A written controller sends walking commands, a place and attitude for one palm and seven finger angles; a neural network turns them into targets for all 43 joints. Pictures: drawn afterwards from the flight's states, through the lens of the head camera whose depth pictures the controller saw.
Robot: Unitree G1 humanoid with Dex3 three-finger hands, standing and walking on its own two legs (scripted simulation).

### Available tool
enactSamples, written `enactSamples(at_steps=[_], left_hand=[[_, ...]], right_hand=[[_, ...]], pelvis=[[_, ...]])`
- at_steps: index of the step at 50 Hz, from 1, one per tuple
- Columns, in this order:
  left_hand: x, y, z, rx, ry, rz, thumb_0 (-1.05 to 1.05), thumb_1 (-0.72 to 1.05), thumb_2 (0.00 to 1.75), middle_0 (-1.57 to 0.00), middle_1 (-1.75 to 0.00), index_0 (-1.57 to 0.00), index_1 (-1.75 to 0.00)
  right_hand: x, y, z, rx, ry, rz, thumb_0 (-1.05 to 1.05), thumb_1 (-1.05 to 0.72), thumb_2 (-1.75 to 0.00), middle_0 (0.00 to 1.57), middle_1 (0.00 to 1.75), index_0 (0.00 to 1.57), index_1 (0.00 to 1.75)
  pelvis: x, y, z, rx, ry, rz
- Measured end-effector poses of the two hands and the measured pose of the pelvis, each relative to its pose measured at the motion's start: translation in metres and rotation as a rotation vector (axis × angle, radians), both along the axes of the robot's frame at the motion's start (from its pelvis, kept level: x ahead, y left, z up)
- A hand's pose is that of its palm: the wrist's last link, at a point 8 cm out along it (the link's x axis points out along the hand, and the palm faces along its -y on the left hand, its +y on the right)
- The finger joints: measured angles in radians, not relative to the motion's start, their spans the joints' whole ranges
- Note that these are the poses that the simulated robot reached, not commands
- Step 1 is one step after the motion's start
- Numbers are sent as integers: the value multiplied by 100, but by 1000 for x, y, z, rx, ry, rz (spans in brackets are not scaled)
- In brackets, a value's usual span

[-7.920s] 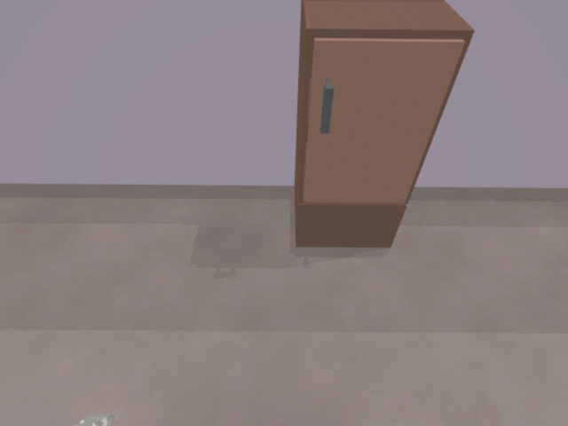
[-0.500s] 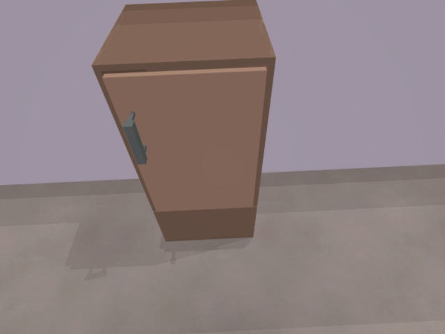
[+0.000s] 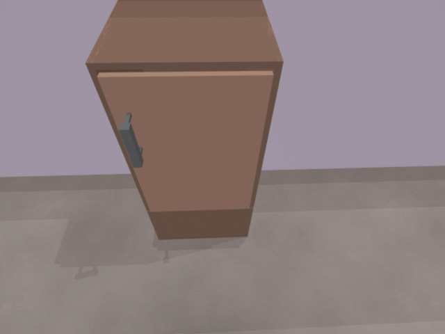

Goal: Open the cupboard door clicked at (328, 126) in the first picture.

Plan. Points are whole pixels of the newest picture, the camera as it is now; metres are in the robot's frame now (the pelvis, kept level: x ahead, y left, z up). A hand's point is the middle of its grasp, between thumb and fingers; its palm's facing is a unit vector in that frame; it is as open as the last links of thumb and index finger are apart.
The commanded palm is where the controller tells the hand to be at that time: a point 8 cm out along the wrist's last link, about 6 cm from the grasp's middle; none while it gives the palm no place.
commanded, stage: come to a stop and stand still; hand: left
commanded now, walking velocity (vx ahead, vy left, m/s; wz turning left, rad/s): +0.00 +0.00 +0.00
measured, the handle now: (133, 140) +0.55 +0.28 -0.03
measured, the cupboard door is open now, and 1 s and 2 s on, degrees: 0 0 0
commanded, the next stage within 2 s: look again from close up in 1.20 s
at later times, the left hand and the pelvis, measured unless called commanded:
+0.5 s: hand out of the picture +0.00 +0.13 -0.17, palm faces +0.01 -0.99 -0.16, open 7.3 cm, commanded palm none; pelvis +0.00 -0.03 +0.00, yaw +0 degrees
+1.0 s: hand out of the picture +0.01 +0.14 -0.17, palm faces +0.02 -0.99 -0.15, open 7.4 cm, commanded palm none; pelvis +0.03 -0.02 +0.01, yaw -1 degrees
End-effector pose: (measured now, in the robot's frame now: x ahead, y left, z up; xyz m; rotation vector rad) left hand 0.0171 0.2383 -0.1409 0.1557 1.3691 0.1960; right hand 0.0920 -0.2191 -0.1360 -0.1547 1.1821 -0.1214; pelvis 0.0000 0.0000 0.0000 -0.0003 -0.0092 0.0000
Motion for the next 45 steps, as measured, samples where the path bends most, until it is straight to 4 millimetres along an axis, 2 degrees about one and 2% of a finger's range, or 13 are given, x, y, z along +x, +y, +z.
enactSamples(at_steps=[5, 9, 13, 19, 24, 27, 30, 37, 45], left_hand=[[-9, -16, 4, 34, -23, -24, 1, 91, 90, -20, -30, -20, -30], [-15, -33, 9, 19, -28, -33, 1, 91, 90, -20, -30, -20, -30], [-16, -47, 4, -12, -28, -38, 1, 91, 90, -20, -30, -20, -30], [-18, -54, -2, -40, -1, -35, 2, 93, 90, -20, -30, -20, -30], [-21, -57, -3, -59, 32, -31, 1, 92, 90, -20, -30, -20, -30], [-22, -58, -3, -66, 48, -28, 1, 92, 90, -20, -30, -20, -30], [-23, -59, -3, -71, 62, -25, 1, 92, 90, -20, -30, -20, -30], [-22, -58, -3, -77, 73, -16, 1, 91, 90, -20, -30, -20, -30], [-18, -54, -3, -77, 75, -8, 1, 91, 90, -20, -30, -20, -30]], right_hand=[[-25, -20, -15, 40, 21, -39, 0, -91, -89, 20, 30, 20, 30], [-53, -35, -14, 34, 76, -63, 0, -92, -89, 20, 30, 20, 30], [-85, -46, -14, 10, 138, -81, 0, -92, -89, 20, 30, 20, 30], [-134, -45, -10, -1, 274, -108, 0, -92, -89, 20, 30, 20, 30], [-158, -32, -6, 12, 352, -123, 0, -91, -89, 20, 30, 20, 30], [-161, -22, -6, 27, 370, -129, 0, -91, -89, 20, 30, 20, 30], [-155, -12, -6, 43, 365, -130, 0, -91, -89, 20, 30, 20, 30], [-119, 2, -10, 66, 293, -114, 0, -91, -89, 20, 30, 20, 30], [-90, -7, -8, 28, 252, -95, 2, -93, -89, 20, 30, 20, 30]], pelvis=[[-11, -18, -5, 12, -14, 0], [-13, -27, 0, 13, -22, 0], [-13, -32, 0, 0, -31, 1], [-10, -36, 2, -4, -33, -3], [-5, -34, 4, -4, -25, -5], [-1, -32, 4, -4, -22, -7], [3, -29, 5, -3, -19, -10], [12, -23, 5, 0, -14, -14], [23, -17, 5, 6, -12, -15]])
